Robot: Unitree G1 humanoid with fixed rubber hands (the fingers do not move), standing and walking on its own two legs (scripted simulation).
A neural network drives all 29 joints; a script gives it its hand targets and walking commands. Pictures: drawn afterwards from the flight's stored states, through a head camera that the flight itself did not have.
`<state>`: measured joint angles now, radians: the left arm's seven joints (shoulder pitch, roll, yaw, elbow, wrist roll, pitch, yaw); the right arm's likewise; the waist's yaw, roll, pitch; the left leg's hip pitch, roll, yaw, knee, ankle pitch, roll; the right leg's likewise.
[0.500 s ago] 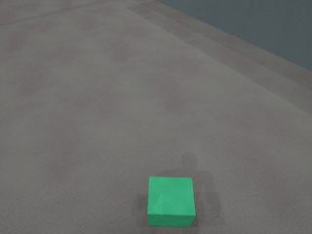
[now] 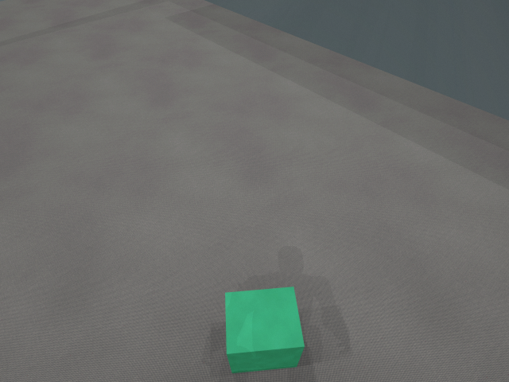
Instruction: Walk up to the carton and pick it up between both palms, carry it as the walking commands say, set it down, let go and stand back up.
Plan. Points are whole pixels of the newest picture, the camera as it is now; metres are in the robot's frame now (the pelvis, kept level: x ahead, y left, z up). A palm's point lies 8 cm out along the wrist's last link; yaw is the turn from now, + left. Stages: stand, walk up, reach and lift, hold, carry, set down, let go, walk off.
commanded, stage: walk up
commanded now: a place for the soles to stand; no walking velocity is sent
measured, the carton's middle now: (262, 331) +0.41 +0.00 -0.64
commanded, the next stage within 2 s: none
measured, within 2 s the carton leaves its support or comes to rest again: neither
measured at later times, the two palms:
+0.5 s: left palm out of the picture +0.08 +0.25 -0.12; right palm out of the picture +0.04 -0.27 -0.14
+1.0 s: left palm out of the picture +0.10 +0.25 -0.12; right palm out of the picture +0.03 -0.27 -0.14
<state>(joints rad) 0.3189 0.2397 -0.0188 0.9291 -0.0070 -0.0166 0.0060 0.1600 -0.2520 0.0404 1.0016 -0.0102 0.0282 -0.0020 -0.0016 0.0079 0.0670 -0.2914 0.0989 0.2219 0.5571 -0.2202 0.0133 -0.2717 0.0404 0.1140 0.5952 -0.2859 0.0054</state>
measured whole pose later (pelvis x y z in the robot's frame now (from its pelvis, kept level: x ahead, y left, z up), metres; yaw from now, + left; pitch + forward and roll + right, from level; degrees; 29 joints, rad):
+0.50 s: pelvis +0.00 +0.00 -0.01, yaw -5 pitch -2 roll +2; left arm 0.29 0.26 -0.02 0.86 -0.01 0.00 0.01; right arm 0.19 -0.28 0.04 0.97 -0.01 0.04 0.00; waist -0.02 -0.01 0.07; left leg -0.28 0.11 0.27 0.60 -0.26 0.01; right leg -0.31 0.07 0.19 0.67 -0.32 0.01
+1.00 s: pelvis +0.01 +0.00 -0.01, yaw -7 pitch -2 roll +2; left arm 0.27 0.27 -0.02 0.84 0.00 0.00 0.02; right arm 0.20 -0.29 0.03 0.95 -0.01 0.05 0.00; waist -0.01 -0.02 0.09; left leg -0.27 0.11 0.28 0.61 -0.29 0.01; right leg -0.31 0.08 0.22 0.69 -0.33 0.01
